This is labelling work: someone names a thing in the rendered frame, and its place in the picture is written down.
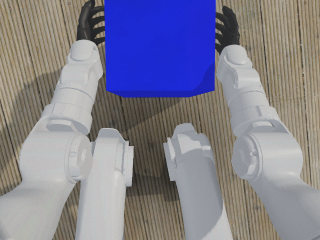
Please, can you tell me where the carton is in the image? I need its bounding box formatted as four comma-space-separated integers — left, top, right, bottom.
104, 0, 216, 98

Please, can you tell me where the right robot forearm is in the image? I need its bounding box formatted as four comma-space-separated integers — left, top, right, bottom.
216, 44, 303, 168

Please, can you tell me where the left robot forearm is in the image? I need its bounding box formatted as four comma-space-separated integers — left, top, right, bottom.
18, 39, 104, 173

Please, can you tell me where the left robot hand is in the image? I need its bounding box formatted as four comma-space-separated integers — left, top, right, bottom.
76, 0, 105, 46

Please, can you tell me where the right robot hand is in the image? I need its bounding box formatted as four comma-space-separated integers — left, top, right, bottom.
215, 5, 240, 56

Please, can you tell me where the right robot upper arm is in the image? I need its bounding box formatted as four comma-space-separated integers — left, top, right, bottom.
231, 132, 320, 240

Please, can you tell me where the right robot thigh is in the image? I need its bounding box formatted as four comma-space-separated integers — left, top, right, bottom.
163, 130, 233, 240

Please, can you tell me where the left robot upper arm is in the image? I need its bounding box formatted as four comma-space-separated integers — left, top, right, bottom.
0, 131, 94, 240

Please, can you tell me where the left robot thigh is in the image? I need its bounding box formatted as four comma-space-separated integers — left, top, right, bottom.
75, 137, 134, 240

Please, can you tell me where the robot thigh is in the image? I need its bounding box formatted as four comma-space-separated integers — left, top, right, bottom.
163, 130, 233, 240
75, 137, 134, 240

